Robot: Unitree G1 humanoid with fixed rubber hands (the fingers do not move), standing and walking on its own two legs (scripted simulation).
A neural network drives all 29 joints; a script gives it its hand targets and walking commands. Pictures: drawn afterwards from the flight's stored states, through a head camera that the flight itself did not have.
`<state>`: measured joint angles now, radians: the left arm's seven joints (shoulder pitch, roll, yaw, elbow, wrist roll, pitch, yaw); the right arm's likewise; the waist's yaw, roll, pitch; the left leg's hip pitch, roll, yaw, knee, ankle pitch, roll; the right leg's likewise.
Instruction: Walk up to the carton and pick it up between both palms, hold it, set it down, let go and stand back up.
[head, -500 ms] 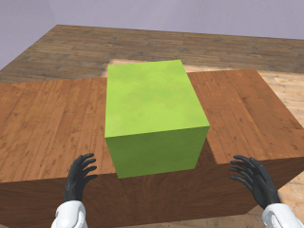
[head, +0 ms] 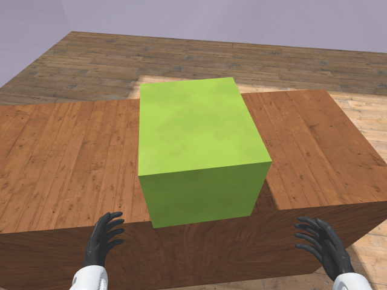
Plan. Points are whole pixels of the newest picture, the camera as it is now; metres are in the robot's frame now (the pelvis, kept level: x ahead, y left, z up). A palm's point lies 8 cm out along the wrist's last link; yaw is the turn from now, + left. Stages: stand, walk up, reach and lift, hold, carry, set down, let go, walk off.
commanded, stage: set down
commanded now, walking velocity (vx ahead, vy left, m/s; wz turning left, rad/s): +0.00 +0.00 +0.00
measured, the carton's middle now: (194, 149) +0.43 +0.04 +0.04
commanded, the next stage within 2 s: let go in 1.52 s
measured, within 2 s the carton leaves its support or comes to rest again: neither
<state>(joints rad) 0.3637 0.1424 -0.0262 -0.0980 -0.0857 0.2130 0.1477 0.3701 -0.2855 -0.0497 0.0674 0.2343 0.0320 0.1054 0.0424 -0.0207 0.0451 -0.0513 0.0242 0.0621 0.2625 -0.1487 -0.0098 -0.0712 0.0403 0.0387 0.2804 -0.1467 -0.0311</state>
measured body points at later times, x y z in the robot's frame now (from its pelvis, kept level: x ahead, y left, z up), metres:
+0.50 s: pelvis +0.01 +0.01 +0.00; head +0.02 +0.02 +0.45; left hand +0.18 +0.23 -0.03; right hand +0.19 -0.22 -0.03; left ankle +0.00 +0.12 -0.75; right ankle +0.01 -0.10 -0.75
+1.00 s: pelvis +0.02 +0.02 +0.00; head +0.02 +0.02 +0.45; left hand +0.17 +0.25 -0.08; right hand +0.19 -0.20 -0.08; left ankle +0.00 +0.12 -0.75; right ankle +0.01 -0.10 -0.75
